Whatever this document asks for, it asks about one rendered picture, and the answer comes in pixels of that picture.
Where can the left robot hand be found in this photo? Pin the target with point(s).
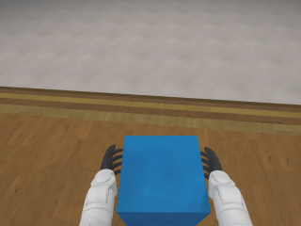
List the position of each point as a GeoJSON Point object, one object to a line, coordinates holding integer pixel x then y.
{"type": "Point", "coordinates": [108, 160]}

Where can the robot left forearm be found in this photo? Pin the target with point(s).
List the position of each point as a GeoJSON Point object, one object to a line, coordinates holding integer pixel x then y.
{"type": "Point", "coordinates": [98, 207]}

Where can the right robot hand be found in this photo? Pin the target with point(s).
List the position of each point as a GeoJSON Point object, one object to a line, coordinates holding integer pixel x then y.
{"type": "Point", "coordinates": [213, 161]}

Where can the robot right forearm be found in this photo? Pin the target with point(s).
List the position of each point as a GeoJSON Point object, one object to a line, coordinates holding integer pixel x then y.
{"type": "Point", "coordinates": [229, 204]}

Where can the carton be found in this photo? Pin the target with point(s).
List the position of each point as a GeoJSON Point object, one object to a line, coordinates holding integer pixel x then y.
{"type": "Point", "coordinates": [162, 182]}

